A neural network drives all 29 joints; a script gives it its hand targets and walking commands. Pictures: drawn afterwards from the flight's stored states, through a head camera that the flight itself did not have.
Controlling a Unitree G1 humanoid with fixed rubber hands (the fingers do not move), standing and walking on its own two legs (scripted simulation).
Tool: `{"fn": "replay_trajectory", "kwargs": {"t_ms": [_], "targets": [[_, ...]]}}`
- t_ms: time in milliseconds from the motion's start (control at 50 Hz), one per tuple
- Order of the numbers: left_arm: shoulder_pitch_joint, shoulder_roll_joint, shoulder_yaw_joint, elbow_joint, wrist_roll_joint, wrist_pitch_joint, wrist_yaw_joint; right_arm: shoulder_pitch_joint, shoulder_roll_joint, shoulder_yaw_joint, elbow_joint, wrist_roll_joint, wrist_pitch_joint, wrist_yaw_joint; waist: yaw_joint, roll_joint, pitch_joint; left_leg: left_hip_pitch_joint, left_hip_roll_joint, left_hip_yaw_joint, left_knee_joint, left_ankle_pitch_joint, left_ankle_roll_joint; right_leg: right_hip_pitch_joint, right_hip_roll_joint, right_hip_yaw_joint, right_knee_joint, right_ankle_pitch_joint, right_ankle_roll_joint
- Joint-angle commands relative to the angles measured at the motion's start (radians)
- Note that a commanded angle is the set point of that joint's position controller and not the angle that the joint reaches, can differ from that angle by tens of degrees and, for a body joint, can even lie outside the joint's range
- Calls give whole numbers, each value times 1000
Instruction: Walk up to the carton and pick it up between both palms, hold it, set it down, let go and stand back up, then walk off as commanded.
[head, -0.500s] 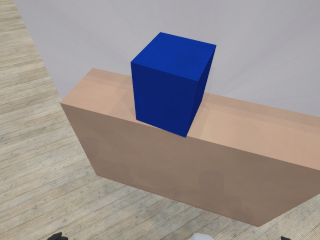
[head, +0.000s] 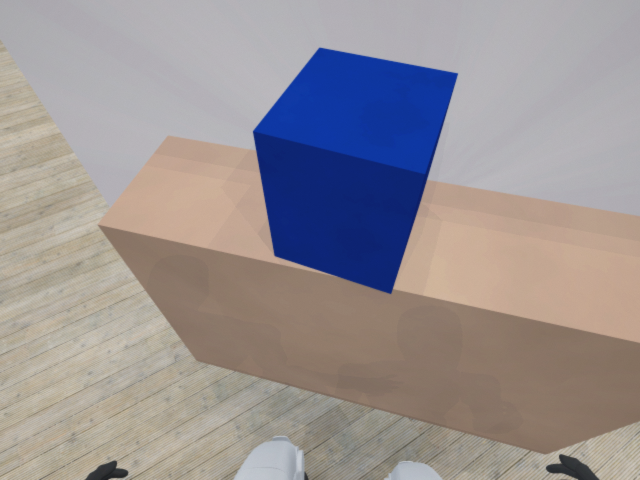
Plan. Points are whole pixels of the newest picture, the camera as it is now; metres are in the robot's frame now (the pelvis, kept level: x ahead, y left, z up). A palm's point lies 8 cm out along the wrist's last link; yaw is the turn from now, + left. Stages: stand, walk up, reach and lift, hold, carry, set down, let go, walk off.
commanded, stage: walk up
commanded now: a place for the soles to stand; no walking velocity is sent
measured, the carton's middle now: (356, 174) +0.52 -0.02 +0.07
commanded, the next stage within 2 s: none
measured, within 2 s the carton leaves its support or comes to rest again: neither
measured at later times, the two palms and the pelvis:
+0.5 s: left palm out of the picture +0.12 +0.29 -0.07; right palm out of the picture +0.12 -0.34 -0.07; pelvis +0.03 -0.02 +0.01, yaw -3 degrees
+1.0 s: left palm (97, 457) +0.15 +0.30 -0.08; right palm out of the picture +0.13 -0.32 -0.04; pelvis +0.05 +0.01 +0.02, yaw -6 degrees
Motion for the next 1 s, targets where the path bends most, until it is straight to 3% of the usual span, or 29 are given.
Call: {"fn": "replay_trajectory", "kwargs": {"t_ms": [0, 40, 60, 140, 180, 300, 340, 360, 400, 420, 440, 460, 480, 500, 520, 540, 580, 660, 700, 720, 740, 760, 780, 800, 840, 860, 920, 980], "targets": [[73, 255, 91, 53, -4, 26, 9, 8, -282, -153, -60, 0, -33, -20, -39, 18, -27, 259, 328, -523, -635, -508, 40, -339, 16, 14, 325, -23, -26], [110, 241, 99, 74, -5, 35, -4, -3, -239, -143, -50, 2, -33, -25, -24, 72, -16, 269, 249, -364, -627, -395, -21, -296, 9, 15, 282, 55, -16], [128, 232, 102, 86, -4, 36, -8, 4, -231, -141, -48, 5, -34, -25, -23, 82, -22, 280, 238, -324, -618, -331, -21, -275, 13, 7, 274, 82, -8], [109, 213, 97, 90, 0, 41, -14, 44, -216, -135, -45, 9, -37, -20, -42, 54, -49, 376, 233, -259, -586, -204, 5, -265, 11, 7, 212, 115, 6], [91, 206, 93, 87, -1, 40, -15, 41, -219, -134, -44, 9, -36, -18, -46, 68, -44, 385, 230, -234, -581, -183, 21, -256, 7, 1, 167, 117, 8], [61, 204, 87, 76, 5, 26, -17, 9, -242, -133, -57, 5, -18, -7, -51, 97, -34, 349, 253, -204, -529, -209, 137, -192, -22, -63, 25, 50, 8], [64, 204, 85, 75, 7, 15, -18, -14, -252, -134, -67, 3, -10, -1, -46, 105, -44, 303, 259, -182, -479, -229, 175, -126, -34, -101, -52, 27, -5], [78, 203, 86, 80, 5, 7, -17, -31, -253, -134, -74, 2, -4, 1, -39, 106, -54, 281, 254, -162, -444, -210, 178, -80, -28, -115, -100, 28, -12], [139, 194, 94, 108, 6, -9, -9, -74, -244, -128, -88, 3, 10, 6, 1, 71, -102, 213, 222, -100, -315, -162, 160, 76, -2, -139, -271, 149, -30], [147, 201, 101, 124, 8, -11, -1, -84, -217, -117, -86, 8, 20, 4, 11, 46, -107, 177, 204, -80, -217, -77, 134, 120, 25, -112, -297, 173, -41], [142, 217, 109, 116, 13, -12, 7, -58, -184, -107, -88, 11, 26, 0, 9, -2, -116, 141, 177, -53, -107, -60, 104, 135, 27, -20, -329, 134, -58], [124, 280, 124, 94, 25, -15, 13, -52, -138, -93, -101, 22, 30, -2, 5, -178, -95, 29, 97, 11, 73, -118, 45, 120, -122, 292, -422, 157, -110], [72, 341, 128, 56, 27, -21, 14, -86, -111, -78, -118, 24, 37, -4, 0, -251, -36, -130, -20, -35, 143, -298, -8, 99, -254, 620, -490, 182, -199], [24, 342, 123, 39, 24, -17, 16, -103, -154, -88, -101, 19, 48, -7, -2, -142, -27, -97, 11, -114, 201, -287, -11, 21, -269, 611, -493, 75, -235], [-12, 381, 125, 35, 21, -15, 20, -87, -178, -105, -89, 13, 49, -10, -6, -200, -20, -41, 5, -125, 206, -323, -5, -76, -285, 624, -497, 0, -266], [-47, 371, 125, 29, 18, -10, 20, -66, -203, -114, -75, 9, 46, -10, -18, -224, 7, -23, 6, -117, 207, -289, -7, -91, -257, 601, -478, -40, -257], [-24, 324, 112, 23, 15, -7, 15, -61, -205, -120, -63, 7, 41, -7, -10, -237, -10, -20, -8, -91, 188, -263, -2, -31, -210, 530, -414, 114, -245], [2, 311, 115, 16, 14, 0, 17, -44, -173, -116, -63, 2, 28, -10, 1, -241, -65, 29, -33, -80, 60, -272, -2, 53, -209, 492, -318, 394, -260], [-54, 294, 103, -3, 4, 12, 16, 8, -166, -121, -49, 1, 11, -15, -47, -219, -82, 216, -48, -58, -138, -146, 3, -59, -164, 388, -236, 465, -222], [-82, 261, 89, -13, -5, 19, 15, 63, -175, -129, -34, -9, 2, -19, -85, -180, -89, 342, -37, -86, -283, -98, 11, -154, -117, 306, -152, 443, -173], [-54, 185, 69, -22, -15, 24, 17, 102, -238, -149, -26, -26, -4, -26, -89, 3, -108, 427, 119, -308, -437, -160, 32, -250, -11, 181, 44, 290, -99], [-29, 157, 60, -18, -15, 29, 22, 51, -313, -160, -46, -9, -7, -28, -67, 131, -49, 390, 351, -544, -583, -174, 61, -371, 116, 18, 140, -73, -43], [-17, 248, 86, 13, -5, 36, 32, 24, -314, -161, -44, 2, -8, -23, -61, 25, -35, 354, 406, -578, -578, -154, 77, -338, 53, 42, 211, -103, -32], [-16, 255, 92, 25, -6, 41, 26, 1, -286, -154, -45, -3, -11, -25, -49, -22, 9, 335, 347, -502, -564, -111, 28, -327, 45, 43, 215, -72, -27], [5, 234, 97, 41, -11, 46, 13, -19, -236, -143, -35, -3, -14, -33, -35, 41, 27, 360, 247, -326, -543, 16, -55, -295, 35, 36, 192, 26, -29], [26, 225, 97, 47, -8, 46, 10, -13, -218, -139, -36, -1, -12, -35, -32, 76, 11, 391, 218, -261, -518, 146, -71, -276, 40, 22, 187, 56, -29], [40, 207, 91, 50, -7, 49, 13, 21, -196, -132, -49, 2, -5, -35, -42, 69, -50, 480, 209, -181, -433, 418, -41, -250, 38, -17, 174, 59, -21], [11, 197, 83, 35, -5, 50, 17, 35, -208, -135, -51, 2, 1, -35, -58, 76, -60, 497, 231, -167, -400, 460, 10, -234, 28, -40, 114, 33, -24]]}}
